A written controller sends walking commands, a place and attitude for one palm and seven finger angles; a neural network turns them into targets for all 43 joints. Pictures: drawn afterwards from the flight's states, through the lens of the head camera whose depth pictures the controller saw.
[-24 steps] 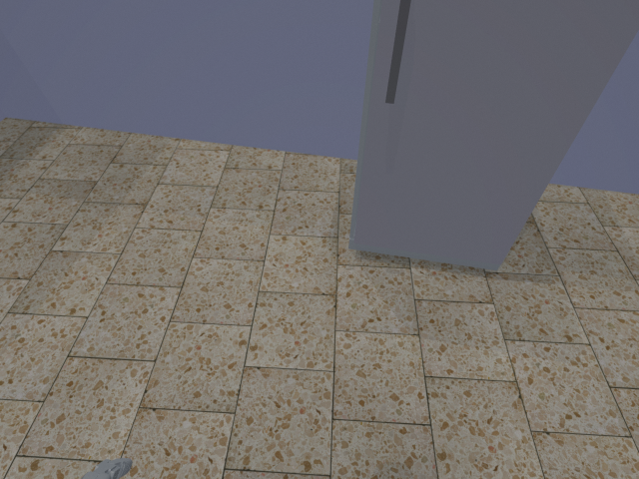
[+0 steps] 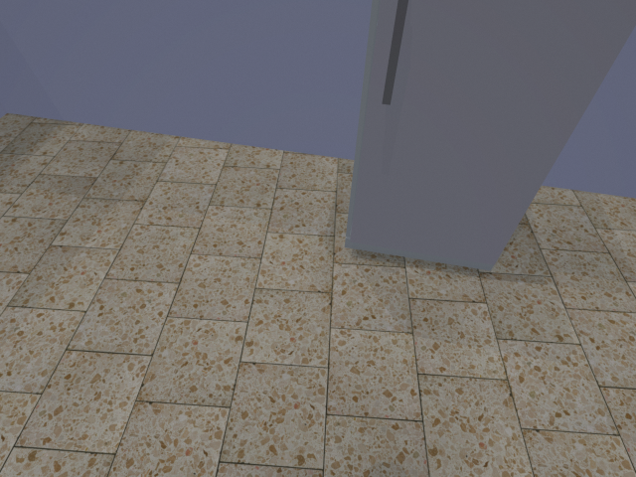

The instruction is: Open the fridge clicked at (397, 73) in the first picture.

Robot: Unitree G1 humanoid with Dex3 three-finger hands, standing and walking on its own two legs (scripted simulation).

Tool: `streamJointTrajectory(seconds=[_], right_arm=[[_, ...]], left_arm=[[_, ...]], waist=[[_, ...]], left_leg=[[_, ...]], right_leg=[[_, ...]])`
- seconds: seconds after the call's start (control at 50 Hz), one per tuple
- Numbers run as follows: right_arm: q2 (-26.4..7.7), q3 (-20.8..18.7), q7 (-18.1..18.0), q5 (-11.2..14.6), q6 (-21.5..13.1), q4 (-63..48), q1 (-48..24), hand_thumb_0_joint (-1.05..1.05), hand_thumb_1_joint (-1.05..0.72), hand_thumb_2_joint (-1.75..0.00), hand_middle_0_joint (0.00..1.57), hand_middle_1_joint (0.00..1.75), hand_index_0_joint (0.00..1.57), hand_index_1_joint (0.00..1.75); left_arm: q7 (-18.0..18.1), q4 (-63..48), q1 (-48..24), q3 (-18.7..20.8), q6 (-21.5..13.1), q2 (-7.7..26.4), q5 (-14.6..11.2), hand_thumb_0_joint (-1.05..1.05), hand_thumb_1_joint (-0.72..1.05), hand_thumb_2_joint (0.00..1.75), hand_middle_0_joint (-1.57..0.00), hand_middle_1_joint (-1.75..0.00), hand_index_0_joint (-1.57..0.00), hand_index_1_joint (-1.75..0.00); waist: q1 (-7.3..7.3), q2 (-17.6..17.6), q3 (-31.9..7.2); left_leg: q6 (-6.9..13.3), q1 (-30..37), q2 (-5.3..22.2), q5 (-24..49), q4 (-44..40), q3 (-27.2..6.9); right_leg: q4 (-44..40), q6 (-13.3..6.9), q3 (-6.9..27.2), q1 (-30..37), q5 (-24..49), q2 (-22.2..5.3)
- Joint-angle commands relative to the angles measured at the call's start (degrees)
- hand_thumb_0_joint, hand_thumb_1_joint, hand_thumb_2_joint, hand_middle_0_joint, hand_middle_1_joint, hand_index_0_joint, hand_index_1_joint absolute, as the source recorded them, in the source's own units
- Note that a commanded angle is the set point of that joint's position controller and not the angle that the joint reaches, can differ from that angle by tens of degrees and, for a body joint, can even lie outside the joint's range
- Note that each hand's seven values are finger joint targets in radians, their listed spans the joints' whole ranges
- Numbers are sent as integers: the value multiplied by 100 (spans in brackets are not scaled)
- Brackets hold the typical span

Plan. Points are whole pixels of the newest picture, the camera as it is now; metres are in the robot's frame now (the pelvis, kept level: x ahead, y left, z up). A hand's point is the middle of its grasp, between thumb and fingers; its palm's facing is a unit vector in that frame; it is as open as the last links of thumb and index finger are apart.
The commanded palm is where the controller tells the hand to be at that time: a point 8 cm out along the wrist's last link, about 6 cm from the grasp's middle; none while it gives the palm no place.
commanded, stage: stand and wait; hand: left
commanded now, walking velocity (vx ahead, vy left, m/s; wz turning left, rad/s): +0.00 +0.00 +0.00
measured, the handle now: (398, 29) +1.05 -0.12 +0.13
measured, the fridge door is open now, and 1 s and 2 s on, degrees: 0 0 0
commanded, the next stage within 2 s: look at it before walking up in 0.34 s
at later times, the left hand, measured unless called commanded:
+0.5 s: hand out of the picture +0.07 +0.24 -0.15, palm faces -0.03 -0.94 -0.34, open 7.4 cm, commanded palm none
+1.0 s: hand out of the picture +0.07 +0.24 -0.15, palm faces -0.04 -0.94 -0.34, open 7.4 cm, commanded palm none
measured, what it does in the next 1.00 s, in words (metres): stands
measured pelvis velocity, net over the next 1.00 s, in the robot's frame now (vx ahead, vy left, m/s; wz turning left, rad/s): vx -0.01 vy -0.01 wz -0.01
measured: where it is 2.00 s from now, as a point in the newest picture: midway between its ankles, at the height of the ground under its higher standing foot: outside the picture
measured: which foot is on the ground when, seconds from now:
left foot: down 0.00-1.00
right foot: down 0.00-1.00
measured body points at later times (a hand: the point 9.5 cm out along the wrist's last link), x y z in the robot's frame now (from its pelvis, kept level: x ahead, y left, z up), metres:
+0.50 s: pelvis -0.01 +0.00 +0.00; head -0.01 -0.01 +0.45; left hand +0.07 +0.29 -0.13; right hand +0.06 -0.30 -0.13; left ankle +0.00 +0.11 -0.74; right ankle +0.00 -0.13 -0.74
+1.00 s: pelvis -0.01 -0.01 +0.00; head +0.00 -0.01 +0.45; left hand +0.07 +0.28 -0.13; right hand +0.07 -0.31 -0.13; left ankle +0.00 +0.11 -0.74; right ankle +0.00 -0.13 -0.74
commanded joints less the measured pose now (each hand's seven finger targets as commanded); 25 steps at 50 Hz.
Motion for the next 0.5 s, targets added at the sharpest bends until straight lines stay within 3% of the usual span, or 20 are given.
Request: streamJointTrajectory(seconds=[0.0, 0.2, 0.42, 0.48], right_arm=[[-1178, -263, -62, -3, -144, -372, -341, 0, -90, -90, 20, 30, 20, 30], [-1200, -250, -54, 10, -149, -174, -248, 0, -90, -90, 20, 30, 20, 30], [-1206, -241, -43, 0, -146, -73, -212, 0, -90, -90, 20, 30, 20, 30], [-1212, -249, -45, 0, -158, -76, -210, 0, -90, -90, 20, 30, 20, 30]], left_arm=[[84, -377, -347, 265, -181, 1177, -24, 0, 90, 90, -20, -30, -20, -30], [81, -206, -314, 253, -197, 1201, -25, 0, 90, 90, -20, -30, -20, -30], [76, -154, -357, 254, -174, 1193, -10, 0, 90, 90, -20, -30, -20, -30], [71, -151, -337, 252, -179, 1185, -10, 0, 90, 90, -20, -30, -20, -30]], waist=[[-34, 23, -447], [-29, -84, -423], [-28, 23, -155], [-26, 42, -247]], left_leg=[[151, 18, 685, 897, -475, -563], [134, 53, 708, 806, -586, -585], [112, -104, 707, 330, -803, -627], [116, -30, 707, 380, -795, -642]], right_leg=[[-409, -279, 466, 139, 811, -542], [-549, -284, 519, 145, 712, -567], [-675, -260, 568, -23, 175, -520], [-679, -263, 586, -15, 222, -518]])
